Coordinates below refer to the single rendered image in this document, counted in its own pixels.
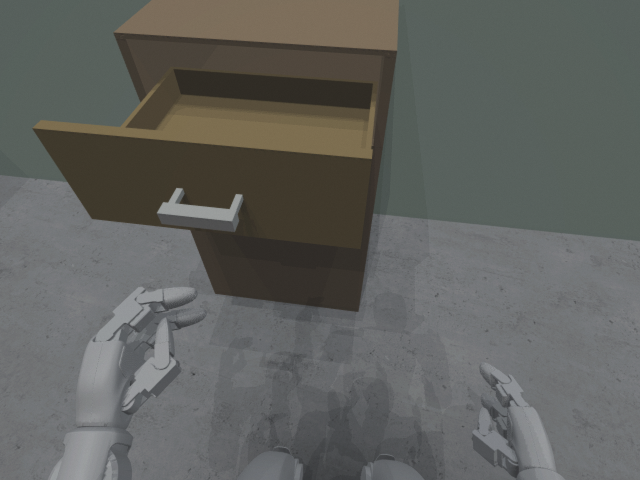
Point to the handle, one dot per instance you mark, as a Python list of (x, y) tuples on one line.
[(173, 213)]

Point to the drawer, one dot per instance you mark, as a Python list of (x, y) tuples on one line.
[(297, 148)]

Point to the right robot hand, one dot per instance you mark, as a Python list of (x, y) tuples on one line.
[(519, 425)]

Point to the left robot hand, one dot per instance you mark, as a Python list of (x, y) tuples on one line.
[(104, 397)]

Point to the robot right thigh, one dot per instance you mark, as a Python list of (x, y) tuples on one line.
[(389, 470)]

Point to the cabinet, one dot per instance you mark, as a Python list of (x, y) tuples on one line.
[(342, 39)]

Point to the robot left forearm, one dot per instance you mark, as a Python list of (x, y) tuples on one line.
[(95, 453)]

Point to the left robot shin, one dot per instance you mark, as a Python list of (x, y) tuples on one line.
[(282, 449)]

